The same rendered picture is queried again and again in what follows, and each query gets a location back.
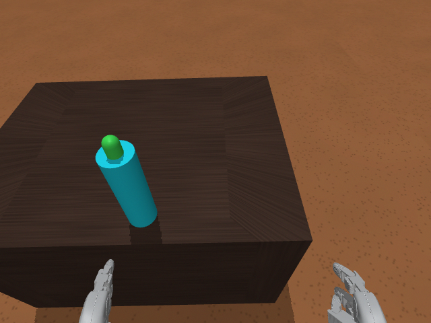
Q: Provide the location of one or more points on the bottle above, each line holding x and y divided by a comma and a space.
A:
120, 165

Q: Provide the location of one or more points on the left robot hand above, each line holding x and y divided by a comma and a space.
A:
97, 305

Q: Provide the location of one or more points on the right robot hand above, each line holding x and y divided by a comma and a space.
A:
363, 307

